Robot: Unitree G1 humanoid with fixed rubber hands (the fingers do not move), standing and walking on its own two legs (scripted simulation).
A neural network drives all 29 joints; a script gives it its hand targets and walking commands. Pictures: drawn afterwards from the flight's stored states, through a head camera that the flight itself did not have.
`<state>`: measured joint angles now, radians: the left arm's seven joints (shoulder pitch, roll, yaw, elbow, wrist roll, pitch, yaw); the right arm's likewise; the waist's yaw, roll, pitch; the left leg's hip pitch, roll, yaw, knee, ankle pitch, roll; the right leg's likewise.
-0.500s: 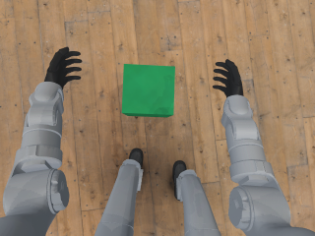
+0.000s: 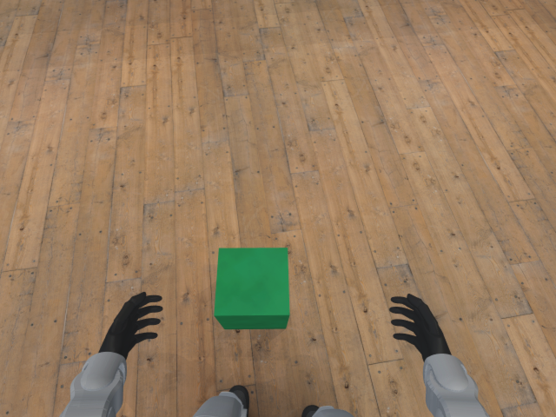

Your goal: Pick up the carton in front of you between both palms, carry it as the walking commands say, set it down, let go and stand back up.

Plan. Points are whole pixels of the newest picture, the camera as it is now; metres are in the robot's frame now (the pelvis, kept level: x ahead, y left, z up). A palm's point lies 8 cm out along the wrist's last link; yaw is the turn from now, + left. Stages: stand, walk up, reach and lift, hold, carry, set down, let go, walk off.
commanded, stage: let go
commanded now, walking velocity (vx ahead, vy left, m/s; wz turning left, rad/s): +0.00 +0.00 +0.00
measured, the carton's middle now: (254, 290) +0.43 +0.08 -0.64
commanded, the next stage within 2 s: stand in 0.56 s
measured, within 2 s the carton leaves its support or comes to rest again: neither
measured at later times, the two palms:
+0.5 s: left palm (120, 362) +0.18 +0.22 -0.06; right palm (460, 373) +0.18 -0.24 -0.05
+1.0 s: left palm (76, 379) +0.16 +0.29 -0.09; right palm (490, 397) +0.16 -0.28 -0.07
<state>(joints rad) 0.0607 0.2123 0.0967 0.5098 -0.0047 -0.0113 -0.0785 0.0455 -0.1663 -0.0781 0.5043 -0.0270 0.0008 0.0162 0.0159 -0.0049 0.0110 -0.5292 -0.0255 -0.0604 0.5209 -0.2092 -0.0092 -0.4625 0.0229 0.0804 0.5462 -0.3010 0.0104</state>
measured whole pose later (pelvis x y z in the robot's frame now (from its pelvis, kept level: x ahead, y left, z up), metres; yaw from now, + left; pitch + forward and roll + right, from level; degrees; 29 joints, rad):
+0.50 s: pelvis +0.02 -0.01 +0.01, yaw +0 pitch -4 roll +1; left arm 0.22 0.21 0.05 0.42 0.02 0.13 -0.07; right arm 0.21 -0.20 -0.04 0.43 -0.02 0.12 0.07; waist 0.00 -0.02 0.10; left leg -0.12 -0.02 -0.05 0.42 -0.24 -0.01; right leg -0.05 0.02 0.07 0.44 -0.32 -0.01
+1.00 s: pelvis +0.03 +0.01 +0.01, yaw -1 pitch +0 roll +0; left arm 0.21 0.34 0.04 0.69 0.04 0.02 0.02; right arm 0.15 -0.33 -0.03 0.80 -0.04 0.00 -0.02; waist 0.00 -0.04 0.01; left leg -0.22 -0.02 -0.04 0.51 -0.29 0.01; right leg -0.12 0.01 0.08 0.46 -0.34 0.02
